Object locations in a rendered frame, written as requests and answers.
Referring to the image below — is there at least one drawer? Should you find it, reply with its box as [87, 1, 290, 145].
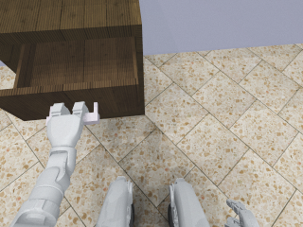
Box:
[0, 36, 141, 121]

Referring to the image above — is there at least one robot right shin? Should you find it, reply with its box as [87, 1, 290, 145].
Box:
[171, 178, 193, 227]

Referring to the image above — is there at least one robot left forearm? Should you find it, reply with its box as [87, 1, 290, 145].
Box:
[9, 146, 77, 227]

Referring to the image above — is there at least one robot left shin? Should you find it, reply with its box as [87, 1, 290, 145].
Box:
[109, 176, 132, 227]

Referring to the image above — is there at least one robot shin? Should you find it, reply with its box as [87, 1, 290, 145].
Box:
[171, 178, 193, 227]
[109, 176, 132, 227]

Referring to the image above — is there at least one right robot hand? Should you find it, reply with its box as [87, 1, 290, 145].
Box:
[224, 199, 260, 227]

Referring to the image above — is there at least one left robot hand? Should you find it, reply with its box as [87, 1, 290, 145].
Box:
[46, 101, 89, 148]

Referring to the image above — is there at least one cabinet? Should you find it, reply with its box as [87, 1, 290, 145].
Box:
[0, 0, 145, 119]

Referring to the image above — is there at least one handle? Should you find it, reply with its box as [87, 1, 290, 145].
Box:
[45, 102, 100, 126]

